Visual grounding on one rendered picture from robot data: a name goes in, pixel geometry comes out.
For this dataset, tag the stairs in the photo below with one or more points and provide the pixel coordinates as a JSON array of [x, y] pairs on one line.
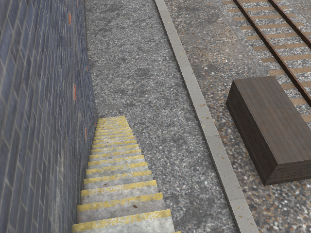
[[120, 194]]

